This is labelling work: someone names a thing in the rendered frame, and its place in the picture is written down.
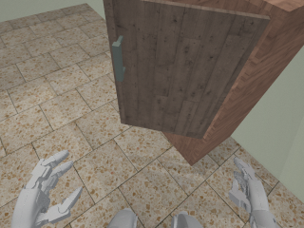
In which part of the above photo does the cupboard door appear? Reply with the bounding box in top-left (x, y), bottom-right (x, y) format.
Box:
top-left (103, 0), bottom-right (271, 140)

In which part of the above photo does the left robot thigh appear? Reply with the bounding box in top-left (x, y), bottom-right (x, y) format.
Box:
top-left (106, 210), bottom-right (138, 228)

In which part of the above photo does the right robot hand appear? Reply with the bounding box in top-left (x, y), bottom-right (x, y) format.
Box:
top-left (229, 157), bottom-right (270, 214)

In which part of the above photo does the robot thigh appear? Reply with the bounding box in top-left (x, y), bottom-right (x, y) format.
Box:
top-left (106, 210), bottom-right (138, 228)
top-left (170, 214), bottom-right (203, 228)

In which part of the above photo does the handle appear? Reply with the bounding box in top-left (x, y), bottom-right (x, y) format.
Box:
top-left (112, 35), bottom-right (126, 82)

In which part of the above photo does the robot right forearm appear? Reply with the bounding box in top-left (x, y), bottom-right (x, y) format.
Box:
top-left (249, 210), bottom-right (280, 228)

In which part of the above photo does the left robot hand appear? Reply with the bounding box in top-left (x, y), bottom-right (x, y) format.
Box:
top-left (10, 149), bottom-right (83, 228)

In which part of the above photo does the right robot thigh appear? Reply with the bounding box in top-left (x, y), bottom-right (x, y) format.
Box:
top-left (170, 214), bottom-right (203, 228)

